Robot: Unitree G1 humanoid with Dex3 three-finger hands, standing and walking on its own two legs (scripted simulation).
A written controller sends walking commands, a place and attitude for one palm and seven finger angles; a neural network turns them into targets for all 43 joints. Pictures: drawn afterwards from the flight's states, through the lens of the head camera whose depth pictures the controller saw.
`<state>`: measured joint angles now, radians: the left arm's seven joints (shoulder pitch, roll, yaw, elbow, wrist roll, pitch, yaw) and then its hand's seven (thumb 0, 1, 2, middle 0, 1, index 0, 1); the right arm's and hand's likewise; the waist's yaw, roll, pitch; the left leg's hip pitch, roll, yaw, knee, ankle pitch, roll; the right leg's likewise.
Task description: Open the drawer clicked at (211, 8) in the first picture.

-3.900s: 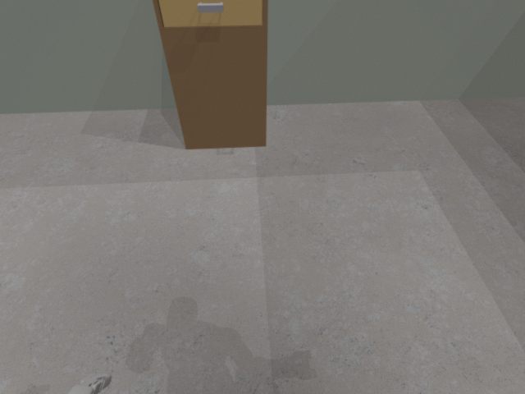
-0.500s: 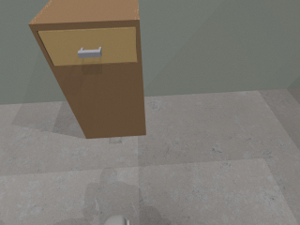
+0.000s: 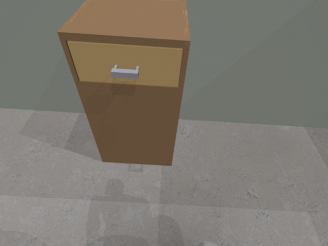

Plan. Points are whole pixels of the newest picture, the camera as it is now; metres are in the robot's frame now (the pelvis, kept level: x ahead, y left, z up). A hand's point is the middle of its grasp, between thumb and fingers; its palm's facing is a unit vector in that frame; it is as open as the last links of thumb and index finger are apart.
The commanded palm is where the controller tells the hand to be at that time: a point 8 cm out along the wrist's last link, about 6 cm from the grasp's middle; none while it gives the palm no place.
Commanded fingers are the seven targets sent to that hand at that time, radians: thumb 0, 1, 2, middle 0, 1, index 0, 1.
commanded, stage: take the last steps up to it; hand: left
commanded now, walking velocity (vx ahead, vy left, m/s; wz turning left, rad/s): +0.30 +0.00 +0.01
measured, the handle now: (126, 70) +0.73 +0.20 +0.01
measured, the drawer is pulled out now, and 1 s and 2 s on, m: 0.00 0.00 0.00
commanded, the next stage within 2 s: come to a stop and stand still in 0.48 s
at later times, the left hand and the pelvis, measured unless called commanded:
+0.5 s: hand (125, 226) +0.20 +0.12 -0.16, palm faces +0.11 -0.97 -0.23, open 7.1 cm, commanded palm none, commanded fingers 0.00 0.90 0.90 -0.20 -0.30 -0.20 -0.30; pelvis +0.14 -0.07 +0.00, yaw +2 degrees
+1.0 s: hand (116, 234) +0.19 +0.15 -0.18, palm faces +0.08 -0.97 -0.25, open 7.3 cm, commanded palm none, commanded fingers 0.00 0.90 0.90 -0.20 -0.30 -0.20 -0.30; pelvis +0.17 -0.05 -0.01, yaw +0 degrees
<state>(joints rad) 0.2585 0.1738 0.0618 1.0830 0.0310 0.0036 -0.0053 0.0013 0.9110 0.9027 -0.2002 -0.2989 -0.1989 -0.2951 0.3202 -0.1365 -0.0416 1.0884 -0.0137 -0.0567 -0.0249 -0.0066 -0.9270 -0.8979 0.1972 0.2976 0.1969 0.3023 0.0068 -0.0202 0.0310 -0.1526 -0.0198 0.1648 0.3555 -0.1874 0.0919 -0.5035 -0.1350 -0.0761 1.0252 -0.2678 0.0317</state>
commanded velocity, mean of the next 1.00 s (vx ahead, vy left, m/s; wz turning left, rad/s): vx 0.04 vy -0.02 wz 0.02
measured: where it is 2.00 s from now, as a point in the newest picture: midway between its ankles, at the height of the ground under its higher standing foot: outside the picture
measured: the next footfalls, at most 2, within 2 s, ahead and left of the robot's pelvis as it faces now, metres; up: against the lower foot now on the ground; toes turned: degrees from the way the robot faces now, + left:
right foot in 0.30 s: +0.19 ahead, -0.17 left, +0.00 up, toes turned -9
left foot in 0.70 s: +0.30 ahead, +0.10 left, +0.00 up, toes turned +9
